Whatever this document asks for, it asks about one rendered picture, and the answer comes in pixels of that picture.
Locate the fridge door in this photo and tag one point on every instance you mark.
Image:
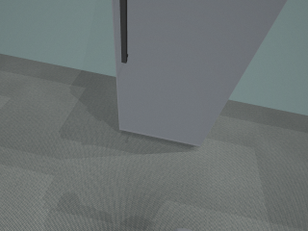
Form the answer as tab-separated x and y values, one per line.
185	58

